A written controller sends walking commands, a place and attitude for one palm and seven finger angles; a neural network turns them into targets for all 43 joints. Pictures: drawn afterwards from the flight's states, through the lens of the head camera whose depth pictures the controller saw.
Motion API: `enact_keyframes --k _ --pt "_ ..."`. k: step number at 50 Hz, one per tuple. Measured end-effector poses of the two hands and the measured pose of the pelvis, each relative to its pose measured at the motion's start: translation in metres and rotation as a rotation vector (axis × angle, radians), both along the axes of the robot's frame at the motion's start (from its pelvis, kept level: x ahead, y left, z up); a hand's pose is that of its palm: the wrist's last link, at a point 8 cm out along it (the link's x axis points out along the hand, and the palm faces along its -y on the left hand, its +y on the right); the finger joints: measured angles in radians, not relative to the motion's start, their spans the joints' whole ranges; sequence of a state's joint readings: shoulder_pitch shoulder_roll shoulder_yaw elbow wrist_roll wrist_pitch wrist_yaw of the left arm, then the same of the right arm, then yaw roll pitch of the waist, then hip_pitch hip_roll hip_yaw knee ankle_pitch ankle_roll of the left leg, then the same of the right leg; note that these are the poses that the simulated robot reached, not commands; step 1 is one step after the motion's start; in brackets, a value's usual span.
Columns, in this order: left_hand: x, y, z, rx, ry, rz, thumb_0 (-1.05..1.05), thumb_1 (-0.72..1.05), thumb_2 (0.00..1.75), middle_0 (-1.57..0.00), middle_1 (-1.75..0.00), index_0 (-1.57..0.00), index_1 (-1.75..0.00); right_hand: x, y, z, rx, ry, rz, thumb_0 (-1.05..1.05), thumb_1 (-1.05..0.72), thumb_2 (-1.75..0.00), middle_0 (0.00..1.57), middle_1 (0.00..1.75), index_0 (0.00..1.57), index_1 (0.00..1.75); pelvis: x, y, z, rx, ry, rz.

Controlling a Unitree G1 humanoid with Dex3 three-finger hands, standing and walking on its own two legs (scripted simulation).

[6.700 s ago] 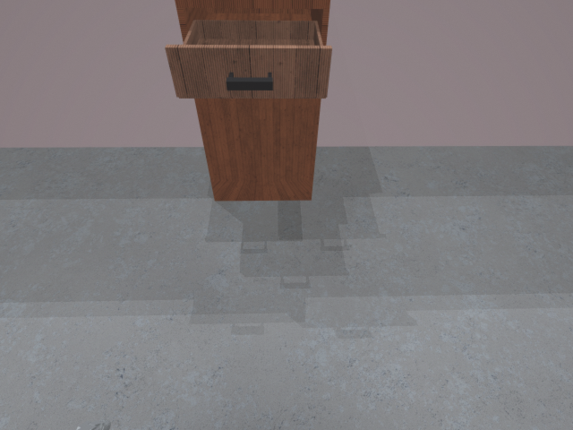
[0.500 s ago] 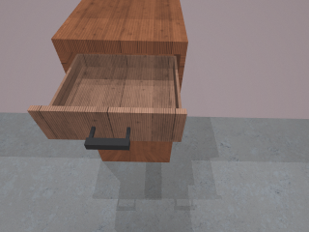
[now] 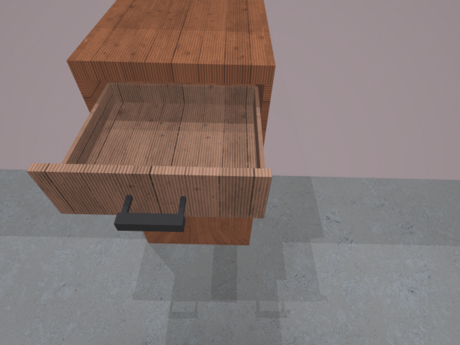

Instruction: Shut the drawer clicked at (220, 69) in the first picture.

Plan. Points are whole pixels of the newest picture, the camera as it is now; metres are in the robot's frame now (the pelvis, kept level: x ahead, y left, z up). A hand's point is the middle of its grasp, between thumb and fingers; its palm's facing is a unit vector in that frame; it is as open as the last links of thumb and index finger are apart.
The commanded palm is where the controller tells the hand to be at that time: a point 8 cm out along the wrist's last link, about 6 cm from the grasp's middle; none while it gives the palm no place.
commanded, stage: look again from close up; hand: left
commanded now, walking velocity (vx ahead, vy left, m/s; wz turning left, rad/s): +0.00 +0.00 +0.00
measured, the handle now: (153, 211) +0.34 +0.17 +0.03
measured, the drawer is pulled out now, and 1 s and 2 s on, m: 0.29 0.29 0.29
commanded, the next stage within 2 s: shuffle to correct the standing spot in 0.54 s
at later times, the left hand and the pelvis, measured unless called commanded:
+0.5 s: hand out of the picture +0.01 +0.23 -0.19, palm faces +0.00 -0.98 -0.20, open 7.4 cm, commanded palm none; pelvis -0.03 +0.05 -0.01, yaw -1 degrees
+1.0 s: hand out of the picture -0.05 +0.23 -0.18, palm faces -0.01 -0.98 -0.19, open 7.4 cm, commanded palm none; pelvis -0.02 +0.05 -0.01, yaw -1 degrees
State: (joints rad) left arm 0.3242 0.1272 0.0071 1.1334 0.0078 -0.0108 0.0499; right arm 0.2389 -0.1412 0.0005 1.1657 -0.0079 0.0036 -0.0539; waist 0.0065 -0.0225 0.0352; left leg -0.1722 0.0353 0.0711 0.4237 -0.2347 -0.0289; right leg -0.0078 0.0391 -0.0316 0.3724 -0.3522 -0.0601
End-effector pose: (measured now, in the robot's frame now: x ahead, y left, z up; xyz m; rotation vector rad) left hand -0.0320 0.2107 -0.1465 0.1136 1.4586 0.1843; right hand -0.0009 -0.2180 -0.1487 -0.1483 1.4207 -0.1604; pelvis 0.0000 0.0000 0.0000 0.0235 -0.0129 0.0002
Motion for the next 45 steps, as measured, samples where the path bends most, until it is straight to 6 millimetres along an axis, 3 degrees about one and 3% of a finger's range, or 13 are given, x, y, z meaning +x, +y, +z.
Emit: enact_keyframes --k 9,16,26,36,45 --pt "0.0 0.005 -0.002 0.0 -0.013 -0.051 0.0 0.9 0.9 -0.2 -0.3 -0.2 -0.3 0.009 0.001 0.0 -0.013 -0.066 -0.02 0.01 -0.92 -0.9 0.19 0.3 0.2 0.3 -0.004 0.01 -0.004 -0.023 0.015 -0.03" --pt "0.017 0.032 -0.014 -0.001 -0.084 -0.071 0.0 0.9 0.9 -0.2 -0.3 -0.21 -0.3 0.015 0.014 0.002 -0.04 -0.133 -0.02 0.0 -0.91 -0.9 0.19 0.3 0.2 0.3 -0.011 0.028 -0.012 -0.03 -0.004 -0.022" --pt "0.035 0.075 -0.008 0.02 -0.179 -0.091 0.0 0.9 0.9 -0.2 -0.3 -0.2 -0.3 0.012 0.045 0.009 -0.036 -0.163 0.026 0.0 -0.92 -0.9 0.2 0.3 0.2 0.3 -0.028 0.057 -0.009 -0.038 -0.014 -0.011" --pt "0.005 0.101 -0.004 0.033 -0.099 -0.088 0.0 0.9 0.9 -0.2 -0.3 -0.2 -0.3 -0.003 0.061 0.012 -0.027 -0.125 0.037 0.0 -0.91 -0.9 0.2 0.3 0.2 0.3 -0.035 0.073 -0.004 -0.026 0.009 -0.011" --pt "-0.024 0.09 -0.005 0.011 0.029 -0.101 0.0 0.9 0.9 -0.19 -0.3 -0.2 -0.3 -0.023 0.05 0.008 -0.036 -0.068 -0.006 0.0 -0.9 -0.9 0.2 0.3 0.21 0.3 -0.033 0.065 -0.005 -0.015 0.029 -0.039"
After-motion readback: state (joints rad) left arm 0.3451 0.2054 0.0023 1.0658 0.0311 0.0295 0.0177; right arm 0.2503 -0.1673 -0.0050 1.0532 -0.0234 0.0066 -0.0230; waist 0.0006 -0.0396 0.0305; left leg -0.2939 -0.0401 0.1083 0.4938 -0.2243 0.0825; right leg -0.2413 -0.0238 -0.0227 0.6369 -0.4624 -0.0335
